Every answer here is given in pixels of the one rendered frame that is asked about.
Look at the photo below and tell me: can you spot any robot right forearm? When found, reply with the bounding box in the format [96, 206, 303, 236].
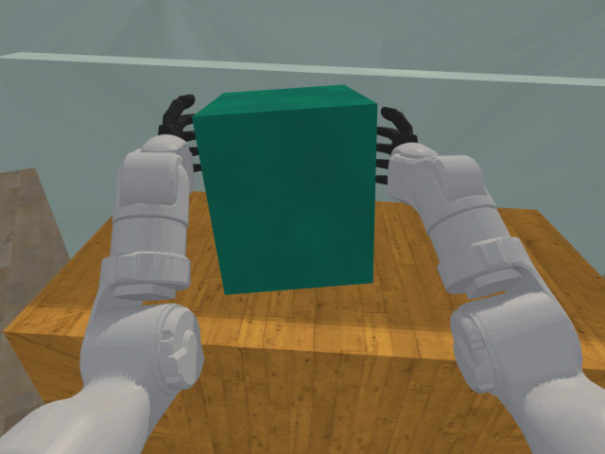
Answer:
[387, 143, 582, 367]

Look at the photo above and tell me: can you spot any carton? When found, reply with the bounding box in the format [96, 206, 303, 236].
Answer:
[192, 84, 377, 295]

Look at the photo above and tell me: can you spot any right robot upper arm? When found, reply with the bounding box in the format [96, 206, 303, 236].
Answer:
[450, 287, 605, 454]

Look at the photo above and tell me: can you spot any robot right hand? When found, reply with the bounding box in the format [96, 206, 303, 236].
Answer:
[375, 107, 418, 185]

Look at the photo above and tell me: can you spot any pedestal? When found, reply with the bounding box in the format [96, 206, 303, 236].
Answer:
[3, 191, 605, 454]

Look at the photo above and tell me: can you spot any left robot upper arm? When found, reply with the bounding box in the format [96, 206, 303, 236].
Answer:
[0, 304, 204, 454]

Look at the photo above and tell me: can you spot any robot left hand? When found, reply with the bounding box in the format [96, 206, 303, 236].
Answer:
[158, 95, 201, 172]

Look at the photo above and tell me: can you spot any robot left forearm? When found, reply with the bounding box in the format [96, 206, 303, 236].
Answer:
[79, 134, 195, 380]

